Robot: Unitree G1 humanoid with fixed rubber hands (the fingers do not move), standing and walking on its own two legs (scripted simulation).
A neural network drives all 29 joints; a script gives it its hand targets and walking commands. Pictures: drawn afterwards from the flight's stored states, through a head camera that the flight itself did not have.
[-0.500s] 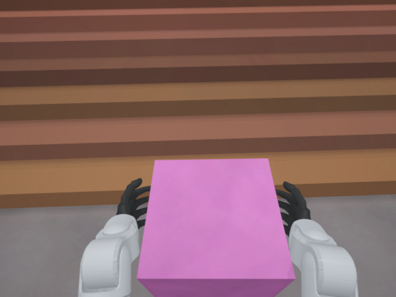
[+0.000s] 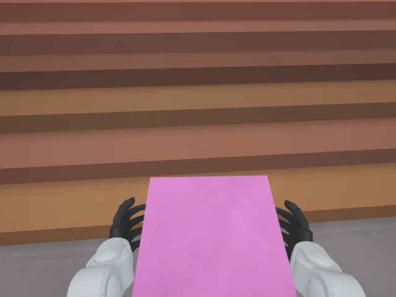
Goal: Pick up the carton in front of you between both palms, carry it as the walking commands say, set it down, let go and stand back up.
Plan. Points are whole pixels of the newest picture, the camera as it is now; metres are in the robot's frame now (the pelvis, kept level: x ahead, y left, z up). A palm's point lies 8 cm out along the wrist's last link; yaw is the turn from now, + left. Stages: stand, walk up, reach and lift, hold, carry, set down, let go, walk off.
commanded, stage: carry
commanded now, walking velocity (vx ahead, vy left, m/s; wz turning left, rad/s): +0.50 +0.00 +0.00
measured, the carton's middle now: (209, 258) +0.23 -0.01 +0.01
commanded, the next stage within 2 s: none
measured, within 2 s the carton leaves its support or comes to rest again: neither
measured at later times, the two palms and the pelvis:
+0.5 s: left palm (148, 101) +0.63 +0.14 +0.11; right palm (253, 97) +0.66 -0.17 +0.10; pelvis +0.31 -0.04 -0.01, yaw +3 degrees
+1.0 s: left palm (162, 52) +1.01 +0.13 +0.10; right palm (240, 51) +0.99 -0.18 +0.11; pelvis +0.65 -0.01 +0.00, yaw +3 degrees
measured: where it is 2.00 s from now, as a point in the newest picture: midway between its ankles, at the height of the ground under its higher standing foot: (198, 108)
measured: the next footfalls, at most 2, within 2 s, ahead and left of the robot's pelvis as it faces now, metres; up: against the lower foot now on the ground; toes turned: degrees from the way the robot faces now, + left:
right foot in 0.32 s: +0.40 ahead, -0.11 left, +0.00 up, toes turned -8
left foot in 0.70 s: +0.57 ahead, +0.10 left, +0.00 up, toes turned +8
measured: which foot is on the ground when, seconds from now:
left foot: down 0.00-0.34, up 0.36-0.68, down 0.70-1.00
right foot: up 0.00-0.30, down 0.32-0.76, up 0.78-1.00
